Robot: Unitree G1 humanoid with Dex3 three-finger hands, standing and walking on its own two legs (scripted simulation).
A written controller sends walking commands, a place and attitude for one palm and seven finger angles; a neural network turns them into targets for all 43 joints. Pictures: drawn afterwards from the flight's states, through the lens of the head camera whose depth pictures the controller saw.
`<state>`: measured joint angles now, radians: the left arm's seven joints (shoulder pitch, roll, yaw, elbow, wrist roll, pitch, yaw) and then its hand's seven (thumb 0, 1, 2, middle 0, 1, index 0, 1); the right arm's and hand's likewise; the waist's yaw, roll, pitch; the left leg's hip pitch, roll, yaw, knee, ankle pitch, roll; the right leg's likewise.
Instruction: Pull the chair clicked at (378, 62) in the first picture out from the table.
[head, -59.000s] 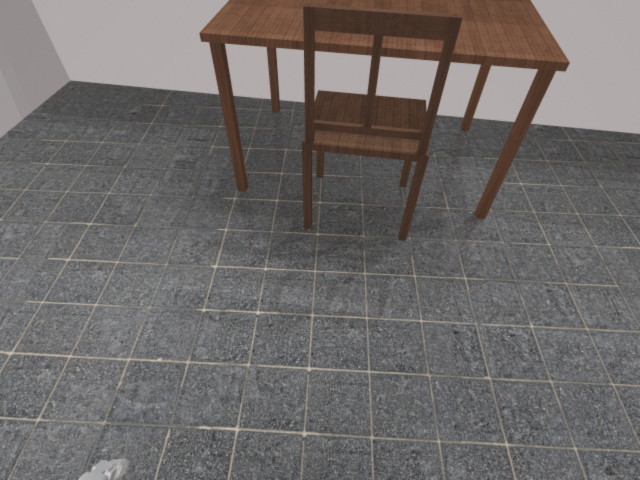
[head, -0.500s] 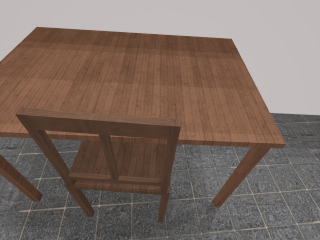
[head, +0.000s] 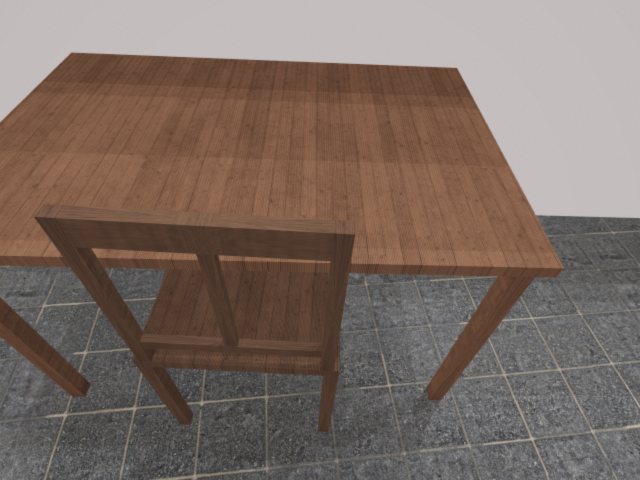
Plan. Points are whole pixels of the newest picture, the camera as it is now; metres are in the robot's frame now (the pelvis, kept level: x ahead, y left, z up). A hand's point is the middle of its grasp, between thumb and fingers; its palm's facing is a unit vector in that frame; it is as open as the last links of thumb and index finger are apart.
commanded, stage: come to a stop and stand still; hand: left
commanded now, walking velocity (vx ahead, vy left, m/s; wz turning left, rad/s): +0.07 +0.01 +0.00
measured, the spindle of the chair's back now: (220, 302) +0.41 +0.20 -0.10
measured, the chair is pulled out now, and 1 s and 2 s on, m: -0.10 -0.10 -0.10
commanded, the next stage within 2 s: look again from close up in 0.72 s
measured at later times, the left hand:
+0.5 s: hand out of the picture +0.04 +0.18 -0.18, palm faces +0.04 -0.98 -0.21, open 7.3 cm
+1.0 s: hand out of the picture +0.06 +0.19 -0.18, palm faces +0.04 -0.98 -0.19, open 7.3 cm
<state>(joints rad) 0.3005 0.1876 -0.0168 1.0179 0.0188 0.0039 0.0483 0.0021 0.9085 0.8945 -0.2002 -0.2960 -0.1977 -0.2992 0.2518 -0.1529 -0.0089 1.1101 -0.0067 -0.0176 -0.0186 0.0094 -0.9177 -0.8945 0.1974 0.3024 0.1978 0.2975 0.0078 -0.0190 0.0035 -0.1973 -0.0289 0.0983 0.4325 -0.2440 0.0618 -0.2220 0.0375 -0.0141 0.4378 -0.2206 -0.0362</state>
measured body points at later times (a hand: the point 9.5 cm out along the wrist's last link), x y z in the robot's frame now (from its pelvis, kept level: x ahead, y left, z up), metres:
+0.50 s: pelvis +0.03 +0.01 -0.01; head +0.05 +0.01 +0.44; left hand +0.03 +0.23 -0.16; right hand +0.03 -0.20 -0.17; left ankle +0.00 +0.08 -0.74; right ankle +0.01 -0.10 -0.74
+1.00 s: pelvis +0.05 +0.02 +0.00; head +0.06 +0.03 +0.45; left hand +0.06 +0.24 -0.16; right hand +0.07 -0.21 -0.15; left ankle +0.00 +0.08 -0.74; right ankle +0.01 -0.10 -0.74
